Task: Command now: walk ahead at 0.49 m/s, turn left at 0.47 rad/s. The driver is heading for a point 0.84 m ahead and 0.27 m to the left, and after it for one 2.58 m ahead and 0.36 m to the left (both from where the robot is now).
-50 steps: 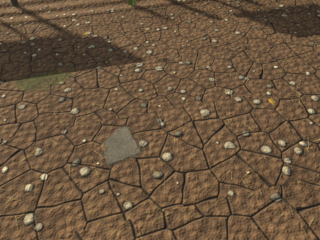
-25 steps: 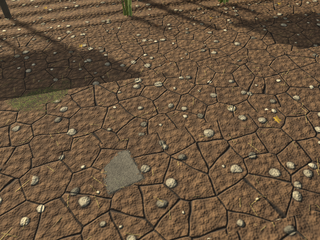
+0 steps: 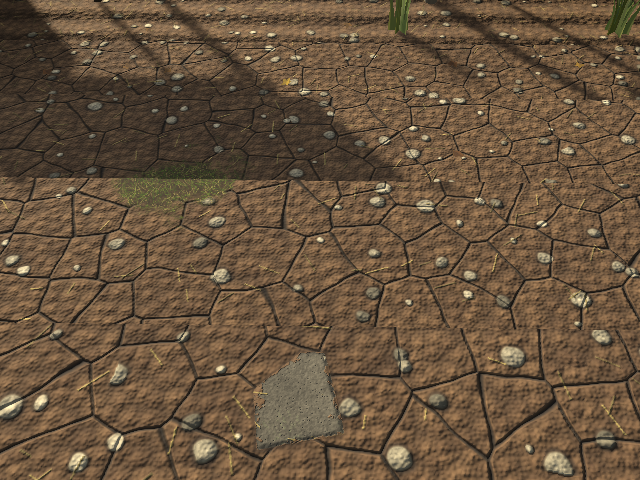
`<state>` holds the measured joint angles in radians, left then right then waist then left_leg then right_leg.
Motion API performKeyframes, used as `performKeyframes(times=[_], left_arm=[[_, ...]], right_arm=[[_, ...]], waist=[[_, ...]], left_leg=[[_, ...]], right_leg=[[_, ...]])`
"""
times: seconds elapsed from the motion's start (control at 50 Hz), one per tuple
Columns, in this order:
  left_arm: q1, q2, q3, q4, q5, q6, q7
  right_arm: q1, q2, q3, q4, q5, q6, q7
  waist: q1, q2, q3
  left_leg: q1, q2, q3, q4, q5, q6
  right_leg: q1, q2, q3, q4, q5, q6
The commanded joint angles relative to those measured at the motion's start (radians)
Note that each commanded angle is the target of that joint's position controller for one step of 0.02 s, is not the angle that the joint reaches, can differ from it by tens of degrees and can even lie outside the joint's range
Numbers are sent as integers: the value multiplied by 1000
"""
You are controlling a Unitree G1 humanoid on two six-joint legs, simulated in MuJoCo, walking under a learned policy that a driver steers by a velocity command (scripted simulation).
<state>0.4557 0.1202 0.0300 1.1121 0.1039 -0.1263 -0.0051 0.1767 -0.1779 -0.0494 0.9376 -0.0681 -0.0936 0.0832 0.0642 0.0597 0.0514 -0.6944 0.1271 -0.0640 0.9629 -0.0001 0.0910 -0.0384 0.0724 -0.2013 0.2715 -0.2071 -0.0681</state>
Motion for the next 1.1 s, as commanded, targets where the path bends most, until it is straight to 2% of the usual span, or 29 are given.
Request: performKeyframes(times=[0.02,0.12,0.16,0.2,0.26,0.34,0.38,0.42,0.44,0.46,0.48,0.5,0.52,0.58,0.62,0.66,0.72,0.76,0.78,0.8,0.82,0.84,0.86,0.9,0.94,0.98,1.02,1.06,1.1], left_arm=[[-31,63,-8,-53,24,-19,-21],[336,23,-36,89,20,-29,31],[283,1,-51,66,-4,-24,24],[238,11,-62,44,8,-13,2],[246,44,-57,47,-14,-11,30],[341,80,-42,76,-31,32,72],[377,114,-34,85,-10,53,52],[285,162,-31,41,37,61,-12],[444,27,-69,42,61,42,-57],[312,107,-71,-49,11,28,-98],[38,193,-33,-107,-56,13,-100],[-107,195,-22,-155,-70,-13,-80],[-130,243,-3,-183,-49,-21,-57],[-173,89,-37,-270,-32,-7,4],[-79,76,-48,-244,-62,1,8],[-93,131,-44,-241,-87,14,-9],[-173,181,-32,-254,-83,12,-30],[-146,301,11,-243,-67,-14,-23],[-77,389,38,-233,-71,-31,-16],[-37,464,42,-257,-89,-32,-9],[-20,385,26,-251,-71,-16,-18],[-73,360,28,-255,-66,-15,-8],[-192,307,16,-271,-95,-8,-7],[-357,173,-35,-303,-134,1,-17],[-482,234,-21,-328,-122,-8,-38],[-530,286,-3,-313,-117,-1,-72],[-399,287,7,-249,-121,17,-104],[-300,311,32,-244,-97,22,-71],[-382,266,31,-279,-72,19,-23]], right_arm=[[81,-2,15,-40,-6,8,31],[-145,7,20,-111,-3,25,-12],[-211,20,30,-121,0,26,-3],[-217,37,40,-149,-5,43,8],[-226,-30,34,-154,-21,58,10],[-298,4,62,-141,-31,55,3],[-208,-53,45,-69,-23,40,-23],[179,-224,-30,26,13,10,-44],[468,-360,-73,87,19,16,-37],[661,-342,-73,172,27,25,-19],[711,-269,-65,216,1,29,-34],[578,-231,-56,190,13,15,-42],[439,-193,-36,141,-3,19,-46],[175,-101,-1,34,7,-25,-37],[50,-165,-13,-26,30,-47,-14],[15,-233,-37,-70,14,-53,11],[27,-215,-47,-81,5,-44,22],[37,-193,-43,-96,7,-51,23],[41,-181,-40,-131,16,-53,27],[201,-49,-12,-140,34,-54,21],[254,-81,-22,-116,40,-35,6],[173,-139,-36,-131,26,-7,-12],[167,-151,-39,-119,9,8,-37],[237,-80,-19,-73,-6,24,-47],[288,-60,-11,-41,17,37,-10],[216,-81,-8,-43,67,39,35],[223,-185,-33,-61,52,32,24],[81,-284,-59,-123,39,14,-4],[70,-223,-52,-126,42,-5,-34]], waist=[[-71,-52,40],[68,-79,111],[60,-50,124],[42,-97,140],[50,-29,184],[112,-18,183],[82,10,102],[-110,22,-64],[-123,118,-393],[-273,114,-640],[-353,-42,-484],[-315,-23,-232],[-229,-24,-193],[-15,-80,-28],[51,-4,8],[47,15,-1],[34,-18,-17],[58,-58,-63],[78,-142,-136],[19,-356,-405],[14,-358,-462],[14,-236,-311],[-38,-188,-232],[-145,-168,-166],[-219,-119,-160],[-197,-112,-151],[-161,-108,-142],[-50,7,-22],[-77,52,3]], left_leg=[[126,22,-18,70,148,-18],[-408,51,-123,-275,312,-39],[-240,67,-39,-425,419,-16],[116,30,47,-357,471,-3],[12,48,34,-475,330,-10],[-9,52,76,-667,249,-47],[202,12,119,-657,311,-46],[878,-87,192,-484,371,15],[1543,48,23,-98,878,233],[1839,289,-377,-195,803,453],[1670,246,-420,-343,583,362],[1317,186,-347,-445,463,293],[1048,178,-309,-466,592,306],[434,150,-247,-611,469,298],[163,88,-172,-695,434,274],[77,15,-129,-693,367,208],[97,-36,-120,-587,219,126],[160,-93,-98,-445,290,55],[160,-166,-55,-328,286,-12],[144,-266,10,-33,-199,-100],[68,-279,24,212,-740,-121],[31,-213,-15,285,-742,-113],[64,-143,-1,255,-703,-121],[286,-58,0,83,-695,-177],[546,-69,88,-119,-523,-232],[626,-114,138,-393,-206,-242],[630,-87,110,-425,-161,-157],[378,-11,-28,-593,-614,68],[436,71,-163,-738,-687,152]], right_leg=[[-211,-313,59,-77,362,-170],[411,-409,171,57,315,-178],[244,-313,52,51,240,-127],[-79,-280,-2,13,133,-116],[82,-305,4,108,122,-95],[270,-315,-5,185,242,-68],[233,-308,-26,316,339,-43],[-128,-242,-58,631,371,34],[-478,-187,-21,977,-9,137],[-747,-52,68,1425,-576,189],[-921,-64,159,1583,-570,160],[-960,-116,224,1523,-515,134],[-836,-176,265,1471,-510,129],[-593,-225,288,1026,-340,69],[-371,-221,270,668,-156,78],[-232,-161,201,475,99,72],[-132,-103,203,369,388,62],[-40,-105,187,364,460,-3],[110,-150,206,335,784,-70],[354,-443,545,213,1167,-356],[376,-558,748,124,1053,-446],[208,-500,682,79,737,-347],[56,-446,581,39,499,-268],[-211,-343,449,-32,333,-169],[-395,-240,281,2,424,-88],[-411,-185,244,93,316,-51],[-396,-239,331,119,53,-34],[-349,-158,254,135,-308,-31],[-370,-95,168,209,-210,-23]])
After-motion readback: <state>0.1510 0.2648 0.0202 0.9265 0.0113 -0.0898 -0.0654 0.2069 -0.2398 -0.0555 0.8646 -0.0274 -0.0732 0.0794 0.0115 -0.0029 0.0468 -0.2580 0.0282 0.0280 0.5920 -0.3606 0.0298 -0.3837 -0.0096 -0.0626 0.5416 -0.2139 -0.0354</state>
